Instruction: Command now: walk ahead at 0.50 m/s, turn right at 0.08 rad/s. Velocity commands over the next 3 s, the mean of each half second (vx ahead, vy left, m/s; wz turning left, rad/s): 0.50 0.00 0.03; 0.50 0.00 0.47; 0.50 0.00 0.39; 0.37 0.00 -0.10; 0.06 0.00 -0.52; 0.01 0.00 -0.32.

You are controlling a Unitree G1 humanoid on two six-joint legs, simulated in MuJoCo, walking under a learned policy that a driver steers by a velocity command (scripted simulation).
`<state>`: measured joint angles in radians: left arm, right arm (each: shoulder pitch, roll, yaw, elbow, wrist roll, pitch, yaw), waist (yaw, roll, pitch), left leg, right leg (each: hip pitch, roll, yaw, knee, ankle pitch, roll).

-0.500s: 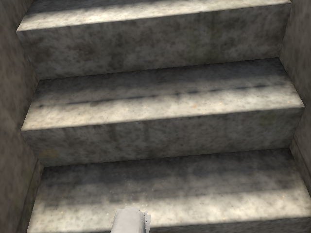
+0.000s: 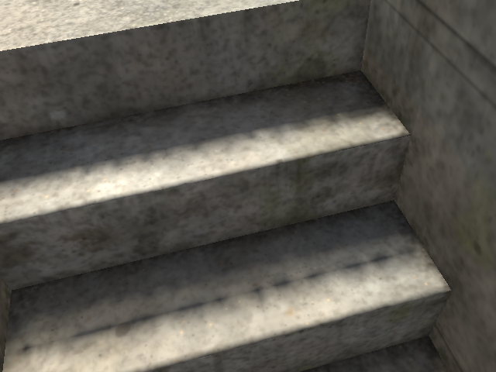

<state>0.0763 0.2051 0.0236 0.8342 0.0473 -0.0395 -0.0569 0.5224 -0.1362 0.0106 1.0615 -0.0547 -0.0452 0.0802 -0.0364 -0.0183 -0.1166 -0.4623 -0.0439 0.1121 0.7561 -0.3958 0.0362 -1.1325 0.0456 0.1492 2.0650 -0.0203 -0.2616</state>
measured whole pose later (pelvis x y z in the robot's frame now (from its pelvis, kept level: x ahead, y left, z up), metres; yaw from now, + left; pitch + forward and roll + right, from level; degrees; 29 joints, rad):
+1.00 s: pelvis +0.52 +0.01 +0.37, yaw +18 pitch +8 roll +0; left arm 0.10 0.24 0.02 0.89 0.08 -0.07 -0.10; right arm 0.41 -0.21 -0.02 1.08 -0.01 -0.06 0.06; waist -0.03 0.00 -0.15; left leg -0.61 -0.14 -0.07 0.97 -0.49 0.08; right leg -1.07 0.04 0.15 2.13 -0.11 -0.17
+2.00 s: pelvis +1.01 +0.20 +0.80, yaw +23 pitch +4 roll +2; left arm 0.21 0.21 0.07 0.91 0.04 -0.10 -0.11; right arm 0.30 -0.19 -0.03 1.00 -0.05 -0.10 0.02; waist 0.01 0.00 -0.07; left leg -0.37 0.03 0.21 0.65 -0.35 0.05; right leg -0.92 -0.07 0.10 1.56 -0.17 -0.03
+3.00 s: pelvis +1.06 +0.18 +0.81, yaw -2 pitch -1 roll +1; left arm 0.10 0.17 0.01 0.63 0.01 -0.01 -0.01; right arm 0.22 -0.21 -0.05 0.72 -0.02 -0.03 -0.02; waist -0.05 0.01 0.03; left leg -0.27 0.05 0.04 0.48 -0.20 -0.05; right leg -0.26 0.00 0.01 0.57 -0.29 -0.02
